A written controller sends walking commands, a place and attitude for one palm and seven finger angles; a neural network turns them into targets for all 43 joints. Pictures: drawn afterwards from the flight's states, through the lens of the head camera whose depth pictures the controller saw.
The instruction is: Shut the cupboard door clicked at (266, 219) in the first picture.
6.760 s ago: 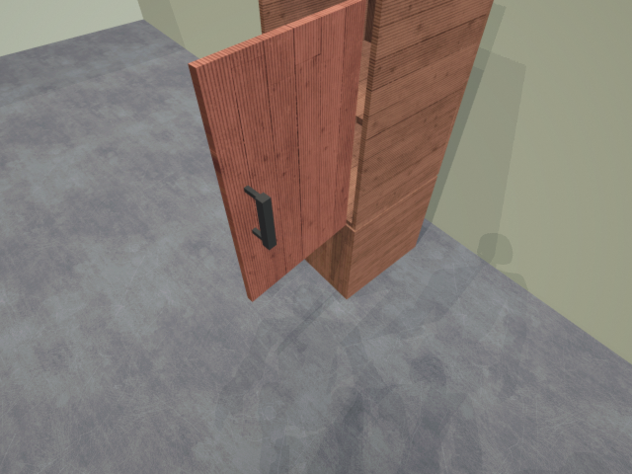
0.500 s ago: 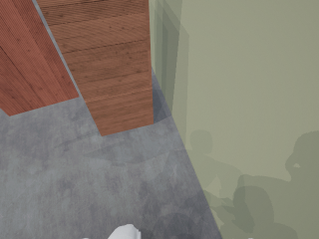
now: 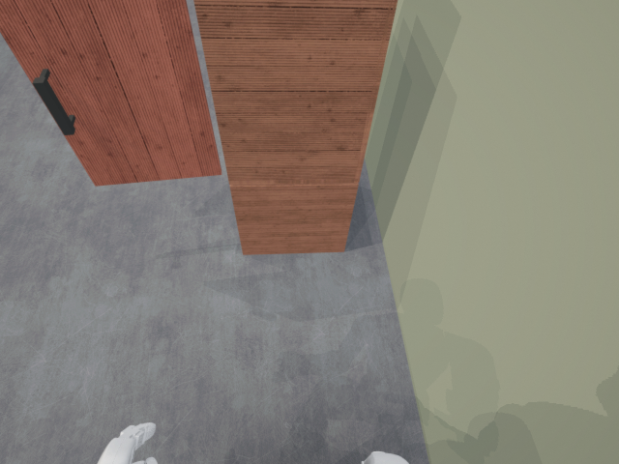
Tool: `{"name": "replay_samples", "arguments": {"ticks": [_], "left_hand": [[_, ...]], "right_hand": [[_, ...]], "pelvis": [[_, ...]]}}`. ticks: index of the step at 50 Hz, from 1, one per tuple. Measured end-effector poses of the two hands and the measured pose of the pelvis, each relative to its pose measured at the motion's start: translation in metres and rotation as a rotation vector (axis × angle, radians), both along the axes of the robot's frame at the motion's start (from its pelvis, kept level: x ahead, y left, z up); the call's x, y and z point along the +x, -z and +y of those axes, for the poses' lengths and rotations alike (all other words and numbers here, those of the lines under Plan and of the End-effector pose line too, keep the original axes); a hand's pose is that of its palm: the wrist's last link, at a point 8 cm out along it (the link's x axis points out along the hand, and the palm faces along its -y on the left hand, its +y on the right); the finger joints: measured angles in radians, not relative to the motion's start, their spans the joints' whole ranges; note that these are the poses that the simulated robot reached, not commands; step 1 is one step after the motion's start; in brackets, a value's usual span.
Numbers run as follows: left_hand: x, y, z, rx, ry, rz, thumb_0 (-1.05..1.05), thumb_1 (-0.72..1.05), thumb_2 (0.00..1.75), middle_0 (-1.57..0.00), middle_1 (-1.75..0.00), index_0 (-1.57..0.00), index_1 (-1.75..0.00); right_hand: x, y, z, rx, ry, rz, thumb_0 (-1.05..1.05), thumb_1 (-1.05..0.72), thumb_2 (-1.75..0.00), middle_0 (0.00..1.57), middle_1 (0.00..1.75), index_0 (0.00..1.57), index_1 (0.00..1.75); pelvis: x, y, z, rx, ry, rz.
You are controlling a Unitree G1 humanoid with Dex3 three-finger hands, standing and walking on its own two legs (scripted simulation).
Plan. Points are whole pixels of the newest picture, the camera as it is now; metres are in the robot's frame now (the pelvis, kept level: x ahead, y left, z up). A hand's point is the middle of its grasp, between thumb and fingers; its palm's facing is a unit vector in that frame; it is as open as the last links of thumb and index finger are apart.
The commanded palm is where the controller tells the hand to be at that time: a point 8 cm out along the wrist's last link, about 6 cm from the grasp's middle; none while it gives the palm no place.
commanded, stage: turn to face it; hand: left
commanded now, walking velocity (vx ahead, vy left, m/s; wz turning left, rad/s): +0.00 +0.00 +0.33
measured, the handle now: (57, 102) +0.80 +0.59 -0.06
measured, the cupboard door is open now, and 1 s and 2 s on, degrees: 96 96 96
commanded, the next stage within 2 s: take the last steps up to it in 0.22 s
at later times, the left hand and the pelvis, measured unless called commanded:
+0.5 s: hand out of the picture -0.03 +0.16 -0.17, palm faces +0.27 -0.94 -0.22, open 7.3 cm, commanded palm none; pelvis +0.01 -0.03 +0.00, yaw +12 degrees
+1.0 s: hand (129, 436) +0.17 +0.27 -0.17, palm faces +0.25 -0.95 -0.20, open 7.4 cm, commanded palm none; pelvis +0.11 +0.06 -0.01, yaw +16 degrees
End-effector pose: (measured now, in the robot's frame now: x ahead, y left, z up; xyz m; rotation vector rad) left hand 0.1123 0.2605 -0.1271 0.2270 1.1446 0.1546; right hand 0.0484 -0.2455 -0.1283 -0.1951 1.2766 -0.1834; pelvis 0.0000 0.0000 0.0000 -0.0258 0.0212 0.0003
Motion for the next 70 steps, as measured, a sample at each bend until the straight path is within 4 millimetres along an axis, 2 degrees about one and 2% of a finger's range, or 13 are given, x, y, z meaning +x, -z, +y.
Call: {"name": "replay_samples", "arguments": {"ticks": [6, 13, 17, 23, 29, 32, 35, 38, 48, 55, 59, 65, 70], "left_hand": [[-0.006, -0.002, -0.034, 0.027, -0.023, -0.04, 0.01, 0.91, 0.9, -0.2, -0.3, -0.2, -0.3], [-0.056, -0.008, -0.066, 0.0, -0.103, 0.037, 0.01, 0.91, 0.9, -0.2, -0.3, -0.2, -0.3], [-0.086, -0.003, -0.07, -0.014, -0.176, 0.076, 0.01, 0.92, 0.9, -0.2, -0.3, -0.21, -0.3], [-0.139, 0.008, -0.061, -0.05, -0.283, 0.148, 0.01, 0.92, 0.9, -0.2, -0.3, -0.21, -0.3], [-0.195, 0.025, -0.038, -0.097, -0.391, 0.261, 0.01, 0.91, 0.9, -0.2, -0.3, -0.2, -0.3], [-0.205, 0.035, -0.02, -0.111, -0.412, 0.324, 0.01, 0.91, 0.9, -0.2, -0.3, -0.2, -0.3], [-0.186, 0.031, -0.001, -0.108, -0.404, 0.311, 0.01, 0.91, 0.9, -0.2, -0.3, -0.2, -0.3], [-0.149, 0.023, 0.018, -0.102, -0.386, 0.232, 0.01, 0.92, 0.9, -0.2, -0.3, -0.2, -0.3], [0.004, 0.01, 0.054, -0.068, -0.281, 0.022, 0.01, 0.91, 0.9, -0.2, -0.3, -0.2, -0.3], [0.116, 0.014, 0.055, -0.046, -0.207, -0.089, 0.01, 0.91, 0.9, -0.2, -0.3, -0.2, -0.3], [0.128, 0.008, 0.052, -0.049, -0.265, -0.102, 0.01, 0.91, 0.9, -0.2, -0.3, -0.2, -0.3], [0.096, -0.001, 0.063, -0.028, -0.389, 0.032, -0.02, 0.96, 0.9, -0.2, -0.3, -0.21, -0.3], [0.066, -0.003, 0.074, -0.051, -0.437, 0.174, -0.01, 0.95, 0.9, -0.2, -0.3, -0.2, -0.3]], "right_hand": [[-0.005, 0.026, -0.028, 0.046, -0.002, 0.042, 0.01, -0.9, -0.9, 0.21, 0.3, 0.2, 0.3], [0.017, 0.022, -0.049, 0.05, -0.051, 0.05, 0.01, -0.91, -0.9, 0.2, 0.3, 0.2, 0.3], [0.037, 0.016, -0.05, 0.036, -0.104, 0.044, 0.01, -0.91, -0.9, 0.2, 0.3, 0.2, 0.3], [0.078, 0.007, -0.027, 0.016, -0.22, 0.005, 0.01, -0.91, -0.9, 0.2, 0.3, 0.19, 0.3], [0.132, -0.004, 0.026, 0.006, -0.343, -0.105, 0.01, -0.91, -0.9, 0.2, 0.3, 0.2, 0.3], [0.146, -0.004, 0.05, -0.002, -0.368, -0.168, 0.01, -0.91, -0.9, 0.2, 0.3, 0.2, 0.3], [0.137, -0.007, 0.065, -0.001, -0.36, -0.151, 0.01, -0.91, -0.9, 0.2, 0.3, 0.2, 0.3], [0.118, -0.005, 0.075, 0.007, -0.345, -0.078, 0.0, -0.91, -0.9, 0.2, 0.3, 0.2, 0.3], [0.056, 0.011, 0.079, 0.027, -0.221, 0.211, 0.01, -0.92, -0.9, 0.2, 0.3, 0.2, 0.3], [0.05, 0.03, 0.081, 0.061, -0.146, 0.393, 0.01, -0.91, -0.9, 0.2, 0.3, 0.2, 0.3], [0.096, 0.03, 0.083, 0.063, -0.173, 0.393, 0.01, -0.91, -0.9, 0.2, 0.3, 0.2, 0.3], [0.221, 0.019, 0.105, 0.067, -0.257, 0.199, 0.01, -0.91, -0.9, 0.2, 0.3, 0.2, 0.3], [0.319, 0.011, 0.145, 0.084, -0.325, 0.033, 0.01, -0.91, -0.9, 0.2, 0.3, 0.19, 0.3]], "pelvis": [[0.0, 0.012, -0.03, 0.039, -0.041, 0.002], [0.001, 0.001, -0.045, 0.059, -0.114, -0.027], [0.003, -0.001, -0.048, 0.062, -0.151, -0.027], [0.005, 0.0, -0.037, 0.05, -0.2, -0.022], [0.013, 0.008, -0.005, 0.04, -0.239, -0.015], [0.018, 0.014, 0.013, 0.039, -0.243, -0.019], [0.027, 0.008, 0.027, 0.028, -0.249, -0.021], [0.039, 0.001, 0.038, 0.02, -0.265, -0.023], [0.098, 0.003, 0.062, 0.041, -0.277, -0.023], [0.162, 0.023, 0.066, 0.057, -0.281, -0.022], [0.189, 0.017, 0.069, 0.044, -0.322, -0.043], [0.227, -0.002, 0.081, 0.05, -0.324, -0.017], [0.257, -0.007, 0.107, 0.05, -0.321, -0.005]]}}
